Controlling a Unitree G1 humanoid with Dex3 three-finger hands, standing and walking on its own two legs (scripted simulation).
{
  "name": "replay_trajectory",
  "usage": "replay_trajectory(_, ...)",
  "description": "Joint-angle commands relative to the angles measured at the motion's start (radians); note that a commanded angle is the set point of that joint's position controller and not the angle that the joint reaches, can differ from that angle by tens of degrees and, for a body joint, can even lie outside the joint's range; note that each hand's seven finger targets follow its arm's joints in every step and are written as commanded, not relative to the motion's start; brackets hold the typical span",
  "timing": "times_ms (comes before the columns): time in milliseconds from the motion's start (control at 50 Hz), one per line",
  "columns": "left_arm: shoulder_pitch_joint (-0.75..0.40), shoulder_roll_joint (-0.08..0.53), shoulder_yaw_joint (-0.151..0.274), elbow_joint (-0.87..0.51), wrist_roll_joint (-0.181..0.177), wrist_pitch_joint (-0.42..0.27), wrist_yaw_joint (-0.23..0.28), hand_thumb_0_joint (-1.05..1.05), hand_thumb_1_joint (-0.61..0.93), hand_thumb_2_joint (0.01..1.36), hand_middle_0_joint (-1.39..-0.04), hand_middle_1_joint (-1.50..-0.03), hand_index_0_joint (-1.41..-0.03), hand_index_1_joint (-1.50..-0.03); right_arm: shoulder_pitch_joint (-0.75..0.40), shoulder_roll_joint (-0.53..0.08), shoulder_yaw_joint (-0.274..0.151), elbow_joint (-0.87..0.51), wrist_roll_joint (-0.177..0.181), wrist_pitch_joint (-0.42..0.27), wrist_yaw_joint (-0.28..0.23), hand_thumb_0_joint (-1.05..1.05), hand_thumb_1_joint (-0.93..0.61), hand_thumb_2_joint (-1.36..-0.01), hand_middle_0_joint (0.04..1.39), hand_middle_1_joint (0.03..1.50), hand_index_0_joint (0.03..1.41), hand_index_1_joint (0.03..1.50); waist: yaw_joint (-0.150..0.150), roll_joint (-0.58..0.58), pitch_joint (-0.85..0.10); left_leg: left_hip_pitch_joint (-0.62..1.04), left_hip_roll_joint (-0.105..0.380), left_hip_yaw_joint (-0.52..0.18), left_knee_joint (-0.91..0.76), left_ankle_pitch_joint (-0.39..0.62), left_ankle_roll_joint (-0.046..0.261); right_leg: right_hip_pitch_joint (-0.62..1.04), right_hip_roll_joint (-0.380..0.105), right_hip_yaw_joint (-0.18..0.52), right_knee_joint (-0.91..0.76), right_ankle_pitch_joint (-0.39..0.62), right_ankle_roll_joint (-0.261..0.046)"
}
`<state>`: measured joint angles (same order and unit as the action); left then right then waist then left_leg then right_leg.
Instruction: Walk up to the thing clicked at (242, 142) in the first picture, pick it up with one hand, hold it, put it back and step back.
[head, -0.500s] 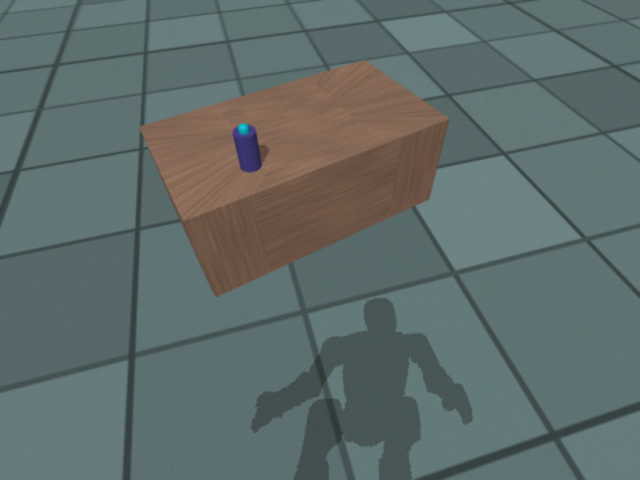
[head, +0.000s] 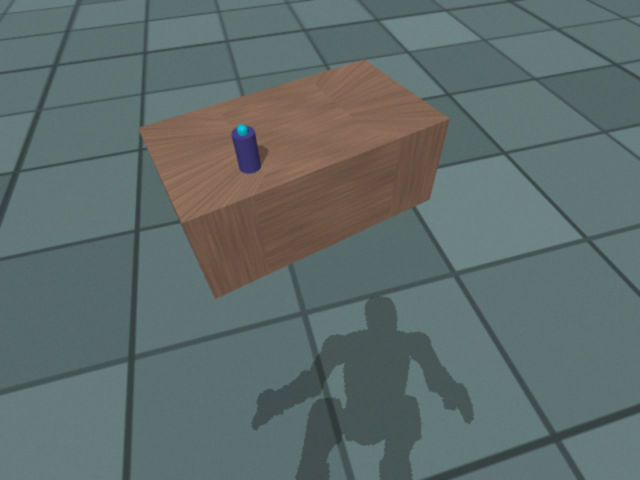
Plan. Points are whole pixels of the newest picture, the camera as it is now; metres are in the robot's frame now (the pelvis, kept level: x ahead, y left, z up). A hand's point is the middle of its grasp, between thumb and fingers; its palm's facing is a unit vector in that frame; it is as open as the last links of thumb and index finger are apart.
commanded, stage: stand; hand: right
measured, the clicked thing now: (246, 147) +1.10 +0.25 -0.28
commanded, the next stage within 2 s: walk up in 0.62 s
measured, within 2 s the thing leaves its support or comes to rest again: neither
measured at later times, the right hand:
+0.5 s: hand out of the picture +0.07 -0.25 -0.16, palm faces -0.03 +0.94 -0.34, open 7.4 cm
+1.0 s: hand (483, 449) +0.19 -0.20 -0.15, palm faces -0.19 +0.87 -0.45, open 7.4 cm
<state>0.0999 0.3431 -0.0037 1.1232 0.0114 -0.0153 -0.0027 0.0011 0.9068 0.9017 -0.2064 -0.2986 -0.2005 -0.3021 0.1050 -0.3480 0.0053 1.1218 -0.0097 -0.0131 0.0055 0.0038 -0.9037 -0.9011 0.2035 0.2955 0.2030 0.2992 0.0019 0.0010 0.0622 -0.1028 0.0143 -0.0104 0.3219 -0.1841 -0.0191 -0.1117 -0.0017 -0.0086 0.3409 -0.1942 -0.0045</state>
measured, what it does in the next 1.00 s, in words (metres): steps to the left: left foot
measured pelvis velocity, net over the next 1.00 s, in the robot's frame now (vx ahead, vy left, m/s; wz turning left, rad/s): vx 0.07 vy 0.09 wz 0.19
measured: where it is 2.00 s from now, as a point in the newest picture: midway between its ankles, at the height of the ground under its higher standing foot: (279, 403)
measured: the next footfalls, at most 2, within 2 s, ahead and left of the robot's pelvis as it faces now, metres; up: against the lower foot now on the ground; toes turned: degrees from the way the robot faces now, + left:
left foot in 0.96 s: +0.15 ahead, +0.26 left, +0.00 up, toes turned +16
right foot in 1.38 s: +0.40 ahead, +0.04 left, +0.00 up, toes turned +15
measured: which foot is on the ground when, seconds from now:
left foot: down 0.00-0.66, up 0.68-0.94, down 0.96-1.00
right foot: down 0.00-0.98, up 1.00-1.00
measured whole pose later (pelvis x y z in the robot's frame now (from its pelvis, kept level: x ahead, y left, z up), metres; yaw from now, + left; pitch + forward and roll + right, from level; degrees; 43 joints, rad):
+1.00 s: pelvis +0.07 +0.09 -0.04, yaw +11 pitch -3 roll +0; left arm 0.25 0.48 0.11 0.94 0.05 -0.04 -0.04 0.00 0.90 0.90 -0.21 -0.30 -0.20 -0.30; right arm 0.26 -0.45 -0.12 0.93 -0.04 -0.02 0.10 0.01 -0.90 -0.90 0.20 0.30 0.20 0.30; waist 0.02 -0.07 0.08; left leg -0.39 0.08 0.06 0.70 -0.25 -0.02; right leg -0.10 -0.20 -0.12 0.74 -0.52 -0.01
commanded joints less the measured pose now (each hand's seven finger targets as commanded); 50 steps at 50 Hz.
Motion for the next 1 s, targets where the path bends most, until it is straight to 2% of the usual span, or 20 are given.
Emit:
replay_trajectory(0, -0.041, 0.215, 0.039, -0.057, -0.004, -0.018, 0.013, 0.000, 0.900, 0.900, -0.200, -0.300, -0.200, -0.300, -0.038, -0.204, -0.041, -0.061, 0.002, -0.020, -0.017, 0.000, -0.900, -0.900, 0.200, 0.300, 0.200, 0.300, -0.001, -0.002, -0.103, 0.021, 0.114, -0.079, -0.035, 0.174, 0.038, 0.020, -0.126, 0.101, -0.053, 0.191, -0.024)
replay_trajectory(280, -0.033, 0.219, 0.040, -0.058, -0.004, -0.022, 0.015, 0.000, 0.900, 0.900, -0.200, -0.300, -0.200, -0.300, -0.035, -0.205, -0.040, -0.062, 0.003, -0.018, -0.017, 0.000, -0.900, -0.900, 0.200, 0.300, 0.200, 0.300, -0.001, 0.002, -0.089, 0.016, 0.116, -0.081, -0.036, 0.164, 0.041, 0.024, -0.129, 0.105, -0.070, 0.195, -0.021)
replay_trajectory(360, -0.042, 0.224, 0.042, -0.059, -0.005, -0.018, 0.014, 0.000, 0.900, 0.900, -0.200, -0.300, -0.200, -0.300, -0.029, -0.207, -0.041, -0.061, 0.001, -0.016, -0.017, 0.000, -0.900, -0.900, 0.200, 0.300, 0.200, 0.300, -0.004, -0.001, -0.083, 0.011, 0.115, -0.081, -0.049, 0.128, 0.039, 0.019, -0.126, 0.103, -0.073, 0.139, -0.025)
replay_trajectory(520, -0.030, 0.221, 0.040, -0.058, -0.005, -0.020, 0.014, 0.000, 0.900, 0.900, -0.200, -0.300, -0.200, -0.300, -0.029, -0.204, -0.041, -0.059, 0.002, -0.017, -0.015, 0.000, -0.900, -0.900, 0.200, 0.300, 0.200, 0.300, -0.002, 0.004, -0.072, 0.004, 0.112, -0.082, -0.051, 0.128, 0.038, 0.015, -0.123, 0.100, -0.077, 0.143, -0.022)
replay_trajectory(580, -0.024, 0.220, 0.041, -0.055, -0.006, -0.018, 0.012, 0.000, 0.900, 0.900, -0.200, -0.300, -0.200, -0.300, -0.023, -0.208, -0.042, -0.055, 0.001, -0.016, -0.015, 0.000, -0.900, -0.900, 0.200, 0.300, 0.200, 0.300, -0.001, 0.006, -0.060, -0.007, 0.112, -0.086, -0.060, 0.078, 0.038, 0.001, -0.121, 0.105, -0.085, 0.082, -0.022)
replay_trajectory(600, 0.047, 0.349, 0.126, -0.118, 0.004, -0.037, -0.004, 0.000, 0.900, 0.900, -0.200, -0.300, -0.200, -0.300, 0.019, -0.300, -0.113, -0.141, -0.018, -0.007, 0.018, 0.000, -0.900, -0.900, 0.200, 0.300, 0.200, 0.300, 0.035, 0.025, -0.113, -0.199, 0.049, -0.149, 0.051, -0.350, 0.106, 0.152, -0.080, 0.059, 0.019, -0.344, -0.050)
replay_trajectory(620, 0.116, 0.347, 0.137, -0.102, 0.016, -0.041, -0.006, 0.000, 0.900, 0.900, -0.200, -0.300, -0.200, -0.300, -0.052, -0.281, -0.111, -0.170, -0.024, 0.002, 0.031, 0.000, -0.900, -0.900, 0.200, 0.300, 0.200, 0.300, 0.085, 0.017, -0.037, -0.441, 0.028, -0.118, 0.120, -0.417, 0.087, 0.238, -0.140, 0.141, -0.008, -0.462, -0.085)
replay_trajectory(640, 0.140, 0.380, 0.157, -0.106, 0.023, -0.043, -0.004, 0.000, 0.900, 0.900, -0.200, -0.300, -0.200, -0.300, -0.097, -0.252, -0.104, -0.210, -0.032, 0.010, 0.039, 0.000, -0.900, -0.900, 0.200, 0.300, 0.200, 0.300, 0.105, -0.136, 0.003, -0.551, -0.006, -0.016, 0.367, -0.288, 0.065, 0.229, -0.295, 0.296, -0.151, -0.564, -0.144)
replay_trajectory(660, 0.140, 0.392, 0.168, -0.136, 0.028, -0.050, 0.000, 0.000, 0.900, 0.900, -0.200, -0.300, -0.200, -0.300, -0.112, -0.239, -0.107, -0.239, -0.044, 0.013, 0.047, 0.000, -0.900, -0.900, 0.200, 0.300, 0.200, 0.300, 0.109, -0.152, -0.002, -0.588, 0.035, -0.024, 0.537, -0.268, 0.053, 0.173, -0.444, 0.415, -0.241, -0.583, -0.220)
replay_trajectory(680, 0.085, 0.378, 0.167, -0.182, 0.029, -0.057, 0.001, 0.000, 0.900, 0.900, -0.200, -0.300, -0.200, -0.300, -0.089, -0.247, -0.118, -0.254, -0.047, 0.012, 0.055, 0.000, -0.900, -0.900, 0.200, 0.300, 0.200, 0.300, 0.087, -0.114, 0.023, -0.603, 0.080, -0.053, 0.596, -0.247, 0.035, 0.131, -0.484, 0.413, -0.237, -0.522, -0.252)
replay_trajectory(700, 0.062, 0.350, 0.163, -0.197, 0.028, -0.060, -0.001, 0.000, 0.900, 0.900, -0.200, -0.300, -0.200, -0.300, -0.059, -0.263, -0.134, -0.248, -0.048, 0.011, 0.064, 0.000, -0.900, -0.900, 0.200, 0.300, 0.200, 0.300, 0.069, -0.073, 0.024, -0.580, 0.110, -0.073, 0.616, -0.235, 0.030, 0.090, -0.467, 0.384, -0.231, -0.478, -0.253)
replay_trajectory(740, 0.008, 0.338, 0.161, -0.230, 0.035, -0.068, -0.004, 0.000, 0.900, 0.900, -0.200, -0.300, -0.200, -0.300, 0.030, -0.272, -0.151, -0.247, -0.036, 0.011, 0.083, 0.000, -0.900, -0.900, 0.200, 0.300, 0.200, 0.300, 0.014, -0.077, 0.009, -0.521, 0.138, -0.089, 0.600, -0.202, 0.015, 0.070, -0.397, 0.243, -0.214, -0.432, -0.218)
replay_trajectory(780, 0.020, 0.343, 0.163, -0.252, 0.035, -0.074, -0.013, 0.000, 0.900, 0.900, -0.200, -0.300, -0.200, -0.300, 0.046, -0.255, -0.153, -0.255, -0.030, 0.010, 0.099, 0.000, -0.900, -0.900, 0.200, 0.300, 0.200, 0.300, 0.023, -0.120, 0.015, -0.503, 0.135, -0.051, 0.523, -0.179, 0.006, 0.090, -0.351, 0.132, -0.192, -0.337, -0.206)
replay_trajectory(820, 0.000, 0.354, 0.167, -0.280, 0.035, -0.075, -0.024, 0.000, 0.900, 0.900, -0.200, -0.300, -0.200, -0.300, 0.058, -0.238, -0.152, -0.270, -0.028, 0.007, 0.105, 0.000, -0.900, -0.900, 0.200, 0.300, 0.200, 0.300, 0.017, -0.155, 0.022, -0.395, 0.141, -0.018, 0.421, -0.155, 0.006, 0.003, -0.315, 0.032, -0.144, -0.276, -0.185)
replay_trajectory(860, 0.011, 0.350, 0.165, -0.287, 0.034, -0.071, -0.034, 0.000, 0.900, 0.900, -0.200, -0.300, -0.200, -0.300, 0.087, -0.227, -0.153, -0.269, -0.021, -0.002, 0.106, 0.000, -0.900, -0.900, 0.200, 0.300, 0.200, 0.300, 0.013, -0.161, 0.020, -0.267, 0.107, 0.047, 0.327, -0.075, 0.005, -0.072, -0.258, -0.064, -0.074, -0.220, -0.146)
replay_trajectory(900, 0.002, 0.350, 0.161, -0.296, 0.031, -0.063, -0.039, 0.000, 0.900, 0.900, -0.200, -0.300, -0.200, -0.300, 0.186, -0.234, -0.164, -0.243, -0.021, -0.009, 0.095, 0.000, -0.900, -0.900, 0.200, 0.300, 0.200, 0.300, -0.041, -0.117, -0.021, -0.081, 0.053, 0.144, 0.272, 0.031, 0.005, -0.164, -0.246, -0.117, 0.062, -0.252, -0.126)
replay_trajectory(920, 0.025, 0.322, 0.153, -0.299, 0.036, -0.056, -0.039, 0.000, 0.900, 0.900, -0.200, -0.300, -0.200, -0.300, 0.270, -0.262, -0.178, -0.209, -0.020, -0.013, 0.084, 0.000, -0.900, -0.900, 0.200, 0.300, 0.200, 0.300, -0.072, -0.004, -0.072, 0.038, 0.006, 0.166, 0.281, -0.019, 0.016, -0.211, -0.214, -0.143, 0.238, -0.203, -0.114)
replay_trajectory(940, 0.077, 0.275, 0.138, -0.300, 0.038, -0.046, -0.041, 0.000, 0.900, 0.900, -0.200, -0.300, -0.200, -0.300, 0.370, -0.309, -0.197, -0.188, -0.020, -0.019, 0.069, 0.000, -0.900, -0.900, 0.200, 0.300, 0.200, 0.300, -0.116, 0.133, -0.118, 0.179, -0.009, 0.117, 0.275, -0.139, 0.049, -0.317, -0.173, -0.163, 0.492, -0.182, -0.100)
replay_trajectory(960, 0.104, 0.196, 0.114, -0.313, 0.035, -0.039, -0.047, 0.000, 0.900, 0.900, -0.200, -0.300, -0.200, -0.300, 0.458, -0.386, -0.212, -0.178, -0.029, -0.023, 0.050, 0.000, -0.900, -0.900, 0.200, 0.300, 0.200, 0.300, -0.156, 0.371, -0.071, 0.209, 0.102, -0.146, 0.101, -0.426, 0.115, -0.508, -0.078, -0.174, 0.787, -0.418, -0.072)
replay_trajectory(980, 0.103, 0.178, 0.097, -0.355, 0.019, -0.039, -0.048, 0.000, 0.900, 0.900, -0.200, -0.300, -0.200, -0.300, 0.405, -0.469, -0.209, -0.227, -0.027, -0.037, 0.045, 0.000, -0.900, -0.900, 0.200, 0.300, 0.200, 0.300, -0.118, 0.442, -0.048, 0.118, 0.330, -0.700, -0.139, -0.672, 0.219, -0.655, 0.001, -0.073, 0.920, -0.447, -0.047)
